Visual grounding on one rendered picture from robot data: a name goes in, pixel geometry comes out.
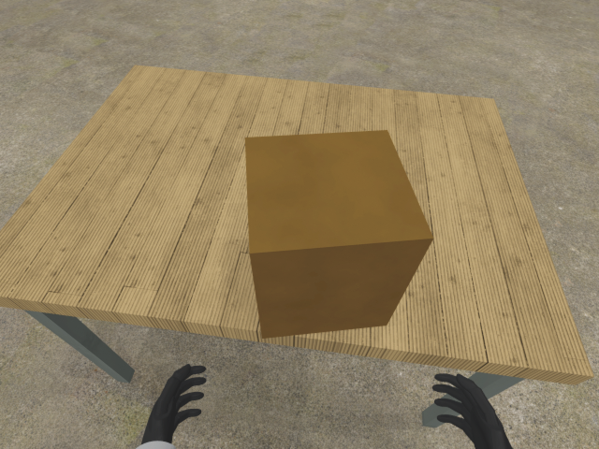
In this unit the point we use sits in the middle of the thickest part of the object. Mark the carton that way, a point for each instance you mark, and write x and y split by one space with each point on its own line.
336 233

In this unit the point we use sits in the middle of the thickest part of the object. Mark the right robot hand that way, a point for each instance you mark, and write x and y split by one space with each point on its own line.
480 422

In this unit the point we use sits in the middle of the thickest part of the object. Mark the table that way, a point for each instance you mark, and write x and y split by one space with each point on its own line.
143 220

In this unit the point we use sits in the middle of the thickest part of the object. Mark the left robot hand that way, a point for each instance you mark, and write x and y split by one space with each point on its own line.
165 415

